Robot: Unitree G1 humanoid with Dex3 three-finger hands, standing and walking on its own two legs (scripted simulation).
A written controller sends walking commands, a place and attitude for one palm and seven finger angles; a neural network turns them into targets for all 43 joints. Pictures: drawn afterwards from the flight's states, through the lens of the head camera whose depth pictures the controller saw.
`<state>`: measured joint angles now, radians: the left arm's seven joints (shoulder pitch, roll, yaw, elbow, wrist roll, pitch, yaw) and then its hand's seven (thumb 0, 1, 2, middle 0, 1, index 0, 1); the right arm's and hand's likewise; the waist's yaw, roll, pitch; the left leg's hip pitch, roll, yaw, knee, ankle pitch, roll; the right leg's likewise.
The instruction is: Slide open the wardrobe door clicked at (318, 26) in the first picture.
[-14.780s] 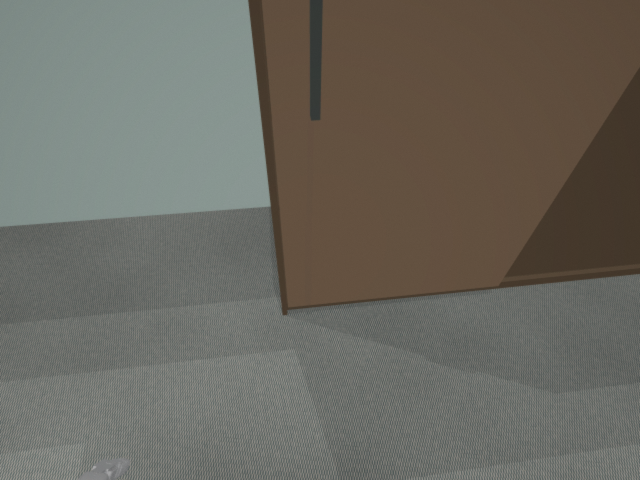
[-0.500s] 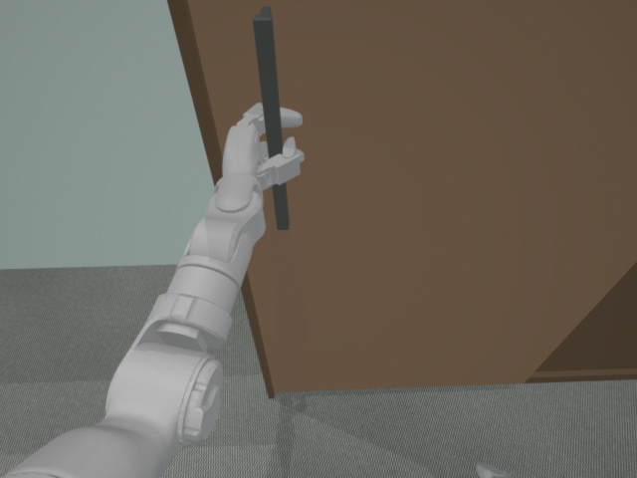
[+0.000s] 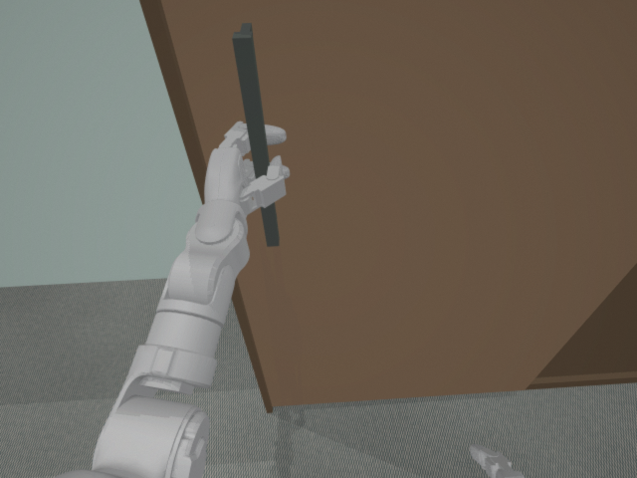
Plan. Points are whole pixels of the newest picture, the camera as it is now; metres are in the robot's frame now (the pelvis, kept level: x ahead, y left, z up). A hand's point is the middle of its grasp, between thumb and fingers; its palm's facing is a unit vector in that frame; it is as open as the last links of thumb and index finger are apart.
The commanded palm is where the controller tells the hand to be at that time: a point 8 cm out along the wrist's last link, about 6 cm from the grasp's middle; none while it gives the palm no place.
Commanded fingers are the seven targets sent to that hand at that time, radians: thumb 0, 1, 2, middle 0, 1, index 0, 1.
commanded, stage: tug the door sideways, standing still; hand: left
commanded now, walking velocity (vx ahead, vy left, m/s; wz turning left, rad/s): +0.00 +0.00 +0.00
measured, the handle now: (261, 152) +0.46 +0.09 +0.20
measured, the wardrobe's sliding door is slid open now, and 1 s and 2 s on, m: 0.00 0.00 0.06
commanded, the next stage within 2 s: step sideways, sliding the door along in 0.56 s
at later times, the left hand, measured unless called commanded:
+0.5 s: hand (281, 180) +0.41 +0.06 +0.19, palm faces +0.09 -1.00 -0.04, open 5.4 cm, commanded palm +0.39 +0.05 +0.19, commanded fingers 0.00 0.90 0.90 -0.45 -1.40 -0.45 -1.40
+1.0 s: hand (278, 184) +0.42 +0.06 +0.18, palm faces -0.01 -1.00 -0.08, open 5.7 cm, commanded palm +0.40 +0.06 +0.19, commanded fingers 0.00 0.90 0.90 -0.45 -1.40 -0.45 -1.40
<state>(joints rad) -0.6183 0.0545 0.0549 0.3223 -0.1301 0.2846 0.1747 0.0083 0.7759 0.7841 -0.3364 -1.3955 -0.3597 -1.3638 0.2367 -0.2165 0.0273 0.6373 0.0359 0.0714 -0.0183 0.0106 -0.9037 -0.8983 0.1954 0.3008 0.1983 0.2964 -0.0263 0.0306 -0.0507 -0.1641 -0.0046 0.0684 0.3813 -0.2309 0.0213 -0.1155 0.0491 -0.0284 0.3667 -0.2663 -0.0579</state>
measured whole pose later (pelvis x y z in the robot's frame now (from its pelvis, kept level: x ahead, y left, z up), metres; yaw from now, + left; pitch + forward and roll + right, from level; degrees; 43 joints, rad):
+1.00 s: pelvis -0.03 -0.02 -0.01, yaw +1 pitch -1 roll -2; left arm -0.87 0.16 -0.04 0.66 -0.15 -0.10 0.10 -0.04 0.73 0.85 -0.45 -1.40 -0.31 -1.40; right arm 0.26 -0.18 0.02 0.76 0.03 -0.05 -0.09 0.01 -0.90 -0.90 0.20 0.30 0.20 0.30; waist 0.03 0.06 0.11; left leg -0.28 0.07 0.01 0.60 -0.30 0.00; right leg -0.32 -0.01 -0.03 0.72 -0.44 -0.03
